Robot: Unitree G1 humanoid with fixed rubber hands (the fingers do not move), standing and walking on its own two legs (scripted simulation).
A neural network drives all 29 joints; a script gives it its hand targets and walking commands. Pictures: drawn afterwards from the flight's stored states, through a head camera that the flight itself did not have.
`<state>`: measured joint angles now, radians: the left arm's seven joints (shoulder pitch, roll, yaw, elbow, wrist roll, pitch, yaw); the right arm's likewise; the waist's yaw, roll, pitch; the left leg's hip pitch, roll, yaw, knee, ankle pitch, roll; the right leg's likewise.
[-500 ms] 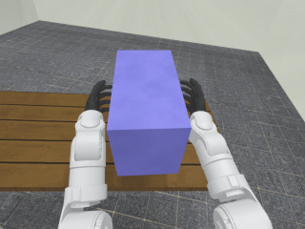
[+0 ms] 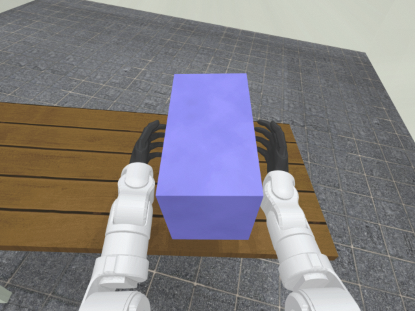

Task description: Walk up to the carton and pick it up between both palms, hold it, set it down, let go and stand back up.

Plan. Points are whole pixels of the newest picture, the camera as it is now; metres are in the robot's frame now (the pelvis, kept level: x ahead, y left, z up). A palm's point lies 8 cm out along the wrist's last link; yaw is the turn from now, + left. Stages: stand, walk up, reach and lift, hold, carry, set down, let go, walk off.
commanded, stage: set down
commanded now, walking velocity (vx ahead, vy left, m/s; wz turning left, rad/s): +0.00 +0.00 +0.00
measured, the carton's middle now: (210, 154) +0.44 -0.01 +0.08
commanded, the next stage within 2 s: none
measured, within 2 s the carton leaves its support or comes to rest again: neither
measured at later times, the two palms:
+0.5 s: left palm (143, 158) +0.39 +0.13 +0.11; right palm (272, 164) +0.38 -0.12 +0.12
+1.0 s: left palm (151, 163) +0.41 +0.12 +0.07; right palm (271, 168) +0.39 -0.13 +0.09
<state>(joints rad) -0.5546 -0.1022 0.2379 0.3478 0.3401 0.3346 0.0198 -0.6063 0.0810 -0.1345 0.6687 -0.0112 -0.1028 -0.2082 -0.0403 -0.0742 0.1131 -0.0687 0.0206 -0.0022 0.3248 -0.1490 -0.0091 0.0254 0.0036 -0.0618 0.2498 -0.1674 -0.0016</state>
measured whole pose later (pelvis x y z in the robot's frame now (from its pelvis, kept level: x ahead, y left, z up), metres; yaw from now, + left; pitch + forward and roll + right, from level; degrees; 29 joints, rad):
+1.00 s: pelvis +0.01 +0.01 +0.00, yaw -2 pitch +1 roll +0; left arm -0.75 -0.08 0.44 0.89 0.38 0.05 0.00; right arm -0.73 0.17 -0.53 0.92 -0.33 -0.22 -0.15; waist -0.01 -0.05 0.02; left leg -0.17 0.02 0.04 0.28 -0.13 0.00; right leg -0.11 0.00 -0.02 0.24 -0.15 0.01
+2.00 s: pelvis +0.02 +0.01 +0.00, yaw -4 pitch +10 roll -1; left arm -0.84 -0.05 0.55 1.10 0.47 -0.15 -0.01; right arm -0.76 0.23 -0.77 0.94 -0.55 -0.33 -0.14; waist -0.02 -0.06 -0.04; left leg -0.36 0.02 0.06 0.32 -0.14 0.01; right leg -0.30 0.00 0.00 0.27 -0.15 0.01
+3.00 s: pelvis +0.01 +0.01 +0.00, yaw -3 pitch +11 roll -1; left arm -0.86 -0.11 0.65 1.02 0.60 -0.17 -0.04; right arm -0.74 0.26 -0.85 0.90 -0.61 -0.36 -0.13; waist -0.03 -0.08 0.00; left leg -0.38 0.02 0.05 0.32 -0.13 0.01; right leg -0.32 0.00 -0.02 0.27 -0.14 0.01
